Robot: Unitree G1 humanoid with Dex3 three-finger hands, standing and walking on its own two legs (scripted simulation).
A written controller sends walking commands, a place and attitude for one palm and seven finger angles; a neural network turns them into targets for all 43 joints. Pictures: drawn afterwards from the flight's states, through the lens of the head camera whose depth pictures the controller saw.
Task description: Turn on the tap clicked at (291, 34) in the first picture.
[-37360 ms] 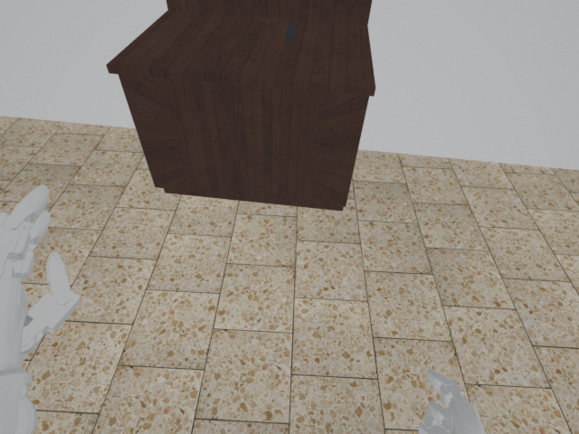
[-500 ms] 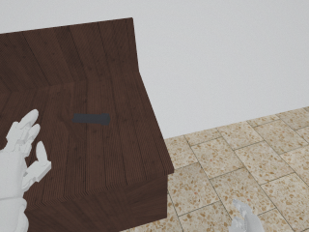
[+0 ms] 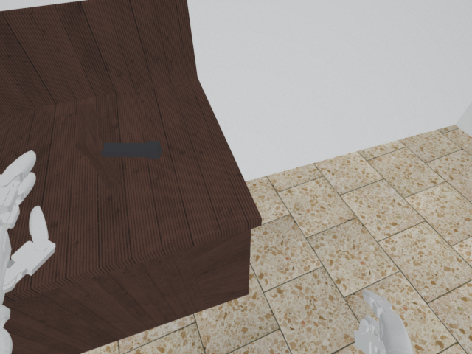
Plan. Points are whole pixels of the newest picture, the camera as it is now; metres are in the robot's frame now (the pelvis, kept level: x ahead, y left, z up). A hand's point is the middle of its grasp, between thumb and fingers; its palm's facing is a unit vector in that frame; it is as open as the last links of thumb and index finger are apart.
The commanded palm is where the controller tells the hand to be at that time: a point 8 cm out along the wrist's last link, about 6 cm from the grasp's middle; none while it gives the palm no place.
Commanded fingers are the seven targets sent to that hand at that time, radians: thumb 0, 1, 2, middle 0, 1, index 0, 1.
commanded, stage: step back with the hand held close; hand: left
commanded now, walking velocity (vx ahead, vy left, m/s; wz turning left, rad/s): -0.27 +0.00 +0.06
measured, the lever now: (153, 150) +0.49 +0.22 +0.05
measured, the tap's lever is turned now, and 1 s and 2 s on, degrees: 70 70 70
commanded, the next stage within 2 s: stop stepping back and stand still in 0.74 s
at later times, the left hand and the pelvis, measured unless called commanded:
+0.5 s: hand (1, 321) +0.13 +0.26 +0.16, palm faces +0.42 -0.78 -0.45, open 7.4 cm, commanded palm +0.08 +0.29 +0.18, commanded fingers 0.00 0.90 0.90 -0.20 -0.30 -0.20 -0.30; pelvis -0.07 +0.01 -0.01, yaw +2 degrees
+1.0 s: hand out of the picture +0.04 +0.26 +0.16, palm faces +0.42 -0.83 -0.38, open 7.4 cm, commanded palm -0.01 +0.29 +0.18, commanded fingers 0.00 0.90 0.90 -0.20 -0.30 -0.20 -0.30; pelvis -0.15 +0.01 +0.01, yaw +2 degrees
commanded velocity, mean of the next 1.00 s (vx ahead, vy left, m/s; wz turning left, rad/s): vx -0.26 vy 0.01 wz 0.02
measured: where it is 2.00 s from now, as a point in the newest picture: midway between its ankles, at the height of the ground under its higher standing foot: outside the picture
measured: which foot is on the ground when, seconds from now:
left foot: down 0.00-0.82, up 0.84-1.00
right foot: down 0.00-0.22, up 0.24-0.38, down 0.40-1.00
